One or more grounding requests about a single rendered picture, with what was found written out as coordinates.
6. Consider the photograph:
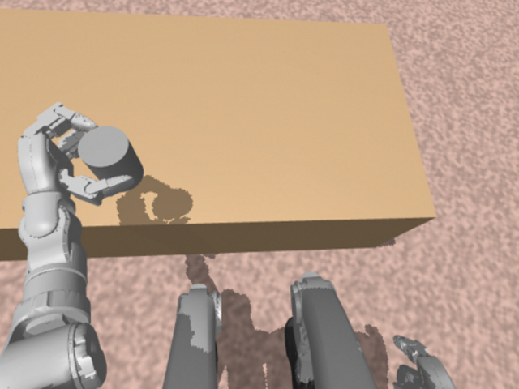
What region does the right robot foot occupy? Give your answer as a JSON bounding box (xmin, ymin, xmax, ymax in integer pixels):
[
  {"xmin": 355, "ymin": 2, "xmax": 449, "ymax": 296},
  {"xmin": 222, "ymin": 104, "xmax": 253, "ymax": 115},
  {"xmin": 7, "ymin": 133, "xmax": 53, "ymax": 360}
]
[{"xmin": 285, "ymin": 317, "xmax": 315, "ymax": 389}]

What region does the left robot arm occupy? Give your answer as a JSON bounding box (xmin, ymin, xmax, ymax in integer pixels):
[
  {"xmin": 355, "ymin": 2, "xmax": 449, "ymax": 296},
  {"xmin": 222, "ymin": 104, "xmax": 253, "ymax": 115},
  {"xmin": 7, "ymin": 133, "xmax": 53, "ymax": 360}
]
[{"xmin": 0, "ymin": 190, "xmax": 107, "ymax": 389}]

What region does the can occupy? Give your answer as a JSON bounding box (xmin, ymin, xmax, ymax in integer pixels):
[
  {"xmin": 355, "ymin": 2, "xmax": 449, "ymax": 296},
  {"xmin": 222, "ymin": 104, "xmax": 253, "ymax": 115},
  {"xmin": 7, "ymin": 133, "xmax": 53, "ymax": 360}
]
[{"xmin": 78, "ymin": 126, "xmax": 144, "ymax": 192}]

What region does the left robot hand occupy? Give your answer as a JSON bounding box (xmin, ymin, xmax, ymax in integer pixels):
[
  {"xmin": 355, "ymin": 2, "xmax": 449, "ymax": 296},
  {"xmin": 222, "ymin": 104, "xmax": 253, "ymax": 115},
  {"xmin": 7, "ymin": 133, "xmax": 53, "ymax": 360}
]
[{"xmin": 18, "ymin": 102, "xmax": 135, "ymax": 206}]

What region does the right robot hand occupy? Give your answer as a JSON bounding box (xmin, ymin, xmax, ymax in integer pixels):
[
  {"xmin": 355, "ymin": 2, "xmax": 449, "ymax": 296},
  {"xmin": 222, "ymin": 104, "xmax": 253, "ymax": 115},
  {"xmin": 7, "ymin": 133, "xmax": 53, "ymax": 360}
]
[{"xmin": 392, "ymin": 336, "xmax": 456, "ymax": 389}]

